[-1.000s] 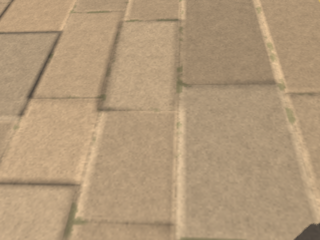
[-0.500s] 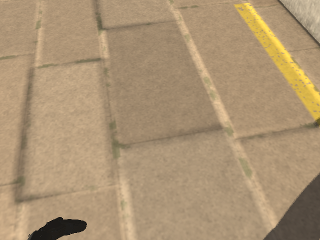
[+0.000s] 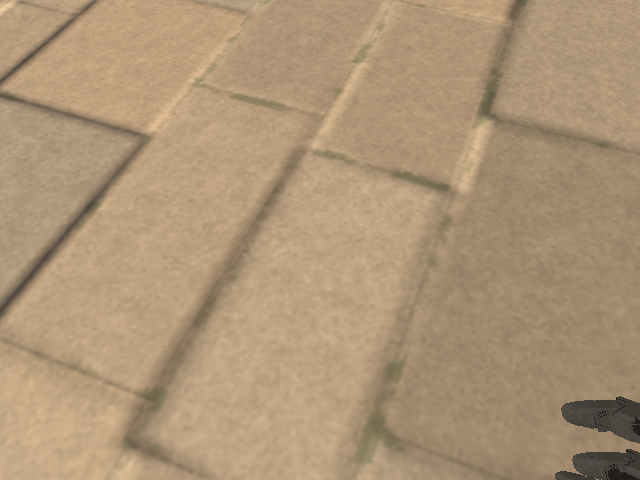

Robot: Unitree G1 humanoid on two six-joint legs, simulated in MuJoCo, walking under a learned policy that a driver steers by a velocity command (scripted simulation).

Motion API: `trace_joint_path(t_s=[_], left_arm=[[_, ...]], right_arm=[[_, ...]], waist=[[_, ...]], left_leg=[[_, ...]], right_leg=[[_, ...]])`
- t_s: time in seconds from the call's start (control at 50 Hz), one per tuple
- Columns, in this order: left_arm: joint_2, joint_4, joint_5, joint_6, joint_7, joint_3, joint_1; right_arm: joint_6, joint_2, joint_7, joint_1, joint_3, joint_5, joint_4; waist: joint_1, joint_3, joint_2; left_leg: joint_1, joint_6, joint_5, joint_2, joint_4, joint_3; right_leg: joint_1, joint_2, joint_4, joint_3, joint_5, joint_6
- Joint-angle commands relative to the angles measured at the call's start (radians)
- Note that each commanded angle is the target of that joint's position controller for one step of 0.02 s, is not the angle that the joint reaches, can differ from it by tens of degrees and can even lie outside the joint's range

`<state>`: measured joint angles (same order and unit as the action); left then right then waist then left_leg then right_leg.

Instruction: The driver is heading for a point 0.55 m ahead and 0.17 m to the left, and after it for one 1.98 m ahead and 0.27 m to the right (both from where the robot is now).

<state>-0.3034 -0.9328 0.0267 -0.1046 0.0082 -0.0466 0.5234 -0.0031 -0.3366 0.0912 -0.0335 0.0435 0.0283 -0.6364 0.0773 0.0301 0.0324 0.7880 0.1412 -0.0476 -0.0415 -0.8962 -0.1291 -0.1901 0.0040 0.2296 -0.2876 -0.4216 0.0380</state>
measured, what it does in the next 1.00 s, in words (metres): walks ahead: left foot, then right foot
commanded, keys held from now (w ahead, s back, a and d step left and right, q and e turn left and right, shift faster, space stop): w+q+shift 0.38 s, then w+e+shift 0.62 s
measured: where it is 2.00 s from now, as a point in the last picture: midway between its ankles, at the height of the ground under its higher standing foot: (354, 73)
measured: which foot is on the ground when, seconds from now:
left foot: up 0.00-0.08, down 0.10-0.52, up 0.54-0.90, down 0.92-1.00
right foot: down 0.00-0.08, up 0.10-0.48, down 0.50-0.92, up 0.94-1.00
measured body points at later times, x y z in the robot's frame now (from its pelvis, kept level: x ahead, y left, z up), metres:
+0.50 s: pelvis +0.48 +0.03 +0.00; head +0.51 +0.04 +0.45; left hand +0.63 +0.33 -0.05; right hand +0.58 -0.27 -0.12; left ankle +0.24 +0.01 -0.71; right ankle +0.68 -0.03 -0.72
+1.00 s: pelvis +0.90 +0.18 +0.01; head +0.92 +0.19 +0.46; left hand +0.83 +0.46 -0.12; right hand +1.17 +0.00 -0.05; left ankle +0.94 +0.31 -0.72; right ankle +0.74 +0.03 -0.63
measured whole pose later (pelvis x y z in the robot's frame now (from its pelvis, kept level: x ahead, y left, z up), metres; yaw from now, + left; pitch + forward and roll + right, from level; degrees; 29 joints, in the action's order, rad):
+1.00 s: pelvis +0.90 +0.18 +0.01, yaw +8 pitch +3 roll +0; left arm -0.31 -0.84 -0.01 -0.05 -0.01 -0.07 0.45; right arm -0.09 -0.25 -0.01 0.04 -0.01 0.06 -0.63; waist 0.09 0.00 -0.03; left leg 0.43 0.00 -0.22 -0.01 -0.60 -0.02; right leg 0.25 0.06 1.12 0.10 -0.39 -0.10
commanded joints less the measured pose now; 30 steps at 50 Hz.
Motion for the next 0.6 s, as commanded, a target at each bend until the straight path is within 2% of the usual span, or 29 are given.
trace_joint_path(t_s=[0.02, 0.04, 0.06, 0.08, 0.1, 0.12, 0.14, 0.16, 0.18, 0.22, 0.24, 0.26, 0.3, 0.34, 0.38, 0.42, 0.44, 0.46, 0.48, 0.5, 0.52, 0.54, 0.56, 0.58, 0.6], left_arm=[[-0.165, 0.105, 0.001, -0.010, 0.021, -0.024, -0.121], [-0.197, 0.115, 0.007, 0.007, 0.031, -0.032, -0.143], [-0.222, 0.136, 0.009, 0.023, 0.034, -0.039, -0.194], [-0.213, 0.149, 0.017, 0.035, 0.024, -0.041, -0.218], [-0.110, 0.171, 0.027, 0.030, 0.001, -0.020, -0.238], [-0.089, 0.296, 0.003, 0.012, 0.000, -0.004, -0.146], [-0.131, 0.320, 0.008, -0.015, 0.000, 0.001, -0.245], [-0.137, 0.316, 0.007, -0.026, -0.001, 0.005, -0.272], [-0.129, 0.311, 0.018, -0.021, 0.001, 0.008, -0.292], [-0.112, 0.296, 0.052, 0.024, -0.001, 0.015, -0.256], [-0.099, 0.303, 0.055, 0.044, -0.003, 0.017, -0.264], [-0.082, 0.325, 0.053, 0.054, -0.007, 0.022, -0.311], [-0.044, 0.390, 0.037, 0.055, -0.020, 0.039, -0.455], [-0.018, 0.414, 0.015, 0.051, -0.030, 0.050, -0.526], [-0.031, 0.422, 0.000, 0.049, -0.029, 0.047, -0.554], [-0.048, 0.415, 0.005, 0.042, -0.028, 0.042, -0.550], [-0.065, 0.400, 0.011, 0.038, -0.024, 0.033, -0.522], [-0.101, 0.375, 0.011, 0.035, -0.015, 0.015, -0.445], [-0.141, 0.334, 0.002, 0.034, -0.003, -0.008, -0.301], [-0.175, 0.277, -0.001, 0.036, 0.013, -0.028, -0.099], [-0.237, 0.235, 0.014, 0.037, 0.029, -0.047, 0.105], [-0.312, 0.212, 0.025, 0.036, 0.009, -0.065, 0.030], [-0.199, 0.246, 0.010, 0.044, -0.014, -0.056, -0.111], [-0.141, 0.252, -0.007, 0.041, -0.024, -0.046, -0.170], [-0.113, 0.227, -0.005, 0.040, -0.030, -0.040, -0.159]], right_arm=[[-0.005, -0.018, 0.003, 0.068, -0.015, 0.002, 0.027], [-0.009, -0.058, -0.003, 0.201, -0.001, 0.002, -0.008], [-0.012, -0.099, -0.016, 0.411, 0.022, 0.001, -0.070], [-0.015, -0.143, -0.040, 0.587, 0.053, -0.005, -0.139], [0.000, -0.207, -0.068, 0.510, 0.082, -0.033, -0.141], [0.013, -0.324, -0.070, 0.434, 0.098, 0.006, -0.081], [0.018, -0.283, -0.083, 0.466, 0.100, 0.000, -0.060], [0.010, -0.221, -0.094, 0.435, 0.088, -0.004, -0.082], [-0.005, -0.183, -0.097, 0.399, 0.077, -0.007, -0.095], [-0.040, -0.140, -0.102, 0.346, 0.056, -0.014, -0.089], [-0.054, -0.125, -0.098, 0.343, 0.049, -0.019, -0.092], [-0.066, -0.127, -0.094, 0.343, 0.049, -0.022, -0.092], [-0.078, -0.132, -0.090, 0.346, 0.053, -0.022, -0.093], [-0.081, -0.140, -0.081, 0.367, 0.062, -0.026, -0.099], [-0.082, -0.154, -0.075, 0.405, 0.070, -0.035, -0.112], [-0.085, -0.140, -0.082, 0.451, 0.065, -0.035, -0.140], [-0.088, -0.142, -0.088, 0.473, 0.062, -0.032, -0.155], [-0.089, -0.175, -0.090, 0.477, 0.067, -0.020, -0.162], [-0.085, -0.204, -0.090, 0.457, 0.072, -0.002, -0.165], [-0.081, -0.192, -0.091, 0.401, 0.069, 0.014, -0.159], [-0.090, -0.088, -0.098, 0.369, 0.042, 0.025, -0.133], [-0.102, 0.025, -0.077, 0.549, 0.012, -0.039, -0.093], [-0.097, -0.045, -0.089, 0.462, 0.003, 0.001, -0.110], [-0.098, -0.073, -0.082, 0.335, 0.005, 0.016, -0.087], [-0.101, -0.077, -0.078, 0.259, 0.002, 0.028, -0.063]], waist=[[-0.158, 0.024, -0.111], [-0.236, -0.052, -0.124], [-0.333, -0.147, -0.138], [-0.386, -0.220, -0.075], [-0.295, -0.134, 0.153], [-0.171, -0.301, 0.231], [-0.229, -0.309, 0.043], [-0.178, -0.123, -0.062], [-0.118, -0.032, -0.123], [-0.035, 0.031, -0.143], [-0.019, 0.043, -0.136], [-0.023, 0.060, -0.126], [-0.052, 0.096, -0.092], [-0.092, 0.073, -0.051], [-0.128, 0.031, -0.017], [-0.147, 0.008, -0.008], [-0.142, -0.017, -0.006], [-0.107, -0.068, 0.012], [-0.024, -0.145, 0.025], [0.095, -0.209, 0.024], [0.166, -0.301, -0.100], [-0.013, -0.379, -0.517], [-0.018, -0.208, -0.254], [-0.019, -0.125, -0.103], [-0.024, -0.068, -0.008]], left_leg=[[-0.328, 0.044, -0.005, 0.107, 0.125, -0.094], [-0.475, 0.064, -0.031, 0.137, 0.133, -0.081], [-0.696, 0.096, -0.053, 0.148, 0.152, -0.030], [-0.964, 0.130, -0.089, 0.142, 0.225, 0.058], [-1.049, 0.160, -0.131, 0.037, 0.259, 0.252], [-1.299, 0.366, -0.122, -0.182, 0.397, 0.791], [-1.260, 0.365, -0.330, -0.225, 0.585, 0.947], [-1.072, 0.316, -0.356, -0.209, 0.660, 0.902], [-0.897, 0.279, -0.273, -0.165, 0.670, 0.816], [-0.645, 0.252, -0.103, -0.079, 0.671, 0.669], [-0.557, 0.245, -0.091, -0.047, 0.685, 0.622], [-0.482, 0.237, -0.080, -0.014, 0.707, 0.580], [-0.373, 0.206, -0.024, 0.047, 0.733, 0.521], [-0.368, 0.152, 0.092, 0.083, 0.719, 0.487], [-0.450, 0.119, 0.212, 0.062, 0.693, 0.508], [-0.613, 0.093, 0.342, 0.023, 0.661, 0.487], [-0.710, 0.074, 0.489, 0.006, 0.610, 0.476], [-0.799, 0.053, 0.665, -0.017, 0.506, 0.463], [-0.839, 0.033, 0.797, -0.023, 0.328, 0.431], [-0.741, 0.015, 0.749, 0.006, 0.069, 0.379], [-0.542, 0.001, 0.348, 0.070, -0.350, 0.310], [-0.188, -0.059, -0.392, 0.272, -0.592, 0.293], [-0.038, -0.029, -0.335, 0.146, -0.596, 0.286], [-0.038, -0.038, -0.252, 0.085, -0.537, 0.265], [-0.069, -0.047, -0.234, 0.055, -0.459, 0.248]], right_leg=[[0.174, -0.229, 0.096, 0.008, 1.402, -0.029], [0.173, -0.251, 0.275, 0.017, 1.512, -0.035], [0.236, -0.268, 0.526, 0.043, 1.524, -0.050], [0.407, -0.222, 0.869, 0.052, 1.161, -0.057], [0.711, -0.016, 1.261, 0.066, 0.069, -0.035], [1.042, 0.035, 1.512, 0.251, -0.101, 0.000], [1.121, -0.007, 1.452, 0.376, -0.012, -0.010], [1.118, -0.055, 1.322, 0.381, 0.044, -0.017], [1.045, -0.090, 1.219, 0.375, 0.050, -0.011], [0.898, -0.126, 1.099, 0.377, 0.015, 0.018], [0.856, -0.140, 1.026, 0.367, -0.010, 0.034], [0.825, -0.146, 0.932, 0.344, 0.014, 0.045], [0.756, -0.135, 0.734, 0.305, 0.199, 0.054], [0.652, -0.097, 0.547, 0.289, 0.429, 0.037], [0.581, -0.059, 0.444, 0.286, 0.525, 0.016], [0.567, -0.048, 0.336, 0.270, 0.554, -0.021], [0.546, -0.026, 0.304, 0.259, 0.524, -0.042], [0.495, 0.007, 0.304, 0.245, 0.431, -0.066], [0.384, 0.035, 0.309, 0.225, 0.320, -0.091], [0.190, 0.007, 0.315, 0.227, 0.250, -0.114], [-0.015, -0.158, 0.360, 0.442, -0.028, -0.146], [-0.187, -0.378, 0.066, 1.174, -0.167, -0.310], [-0.094, -0.339, 0.012, 1.202, -0.281, -0.329], [0.028, -0.298, 0.029, 1.035, -0.194, -0.326], [0.142, -0.253, 0.026, 0.934, -0.072, -0.307]])
Next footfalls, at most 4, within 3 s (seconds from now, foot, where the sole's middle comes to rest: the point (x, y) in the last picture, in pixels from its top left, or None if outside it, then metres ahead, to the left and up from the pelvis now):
0.10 left None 0.27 0.03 -0.75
0.50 right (364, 362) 0.72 -0.01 -0.75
0.92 left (236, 260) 0.98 0.32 -0.75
1.36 right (325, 149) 1.40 0.13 -0.75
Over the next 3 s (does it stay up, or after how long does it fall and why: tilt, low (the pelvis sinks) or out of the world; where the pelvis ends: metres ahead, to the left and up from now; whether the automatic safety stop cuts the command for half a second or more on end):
stays up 2.27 -0.76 0.02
